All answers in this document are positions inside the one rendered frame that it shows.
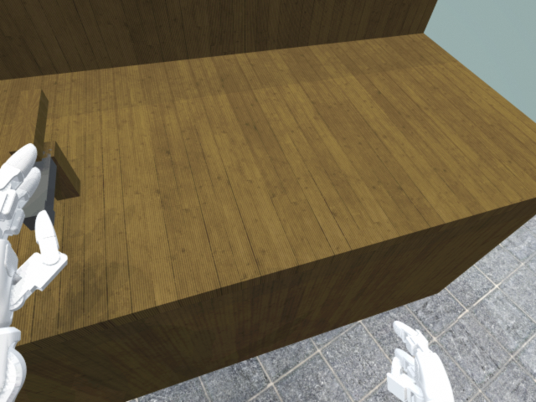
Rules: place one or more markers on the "counter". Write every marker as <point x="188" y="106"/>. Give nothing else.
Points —
<point x="235" y="176"/>

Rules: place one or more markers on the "tap lever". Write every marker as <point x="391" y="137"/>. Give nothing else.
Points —
<point x="43" y="196"/>

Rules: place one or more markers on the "robot right hand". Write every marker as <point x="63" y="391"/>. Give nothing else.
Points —
<point x="426" y="377"/>

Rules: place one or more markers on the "left robot forearm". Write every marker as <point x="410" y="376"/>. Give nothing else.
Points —
<point x="12" y="364"/>

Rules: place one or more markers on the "robot left hand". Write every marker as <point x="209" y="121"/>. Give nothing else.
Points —
<point x="18" y="181"/>

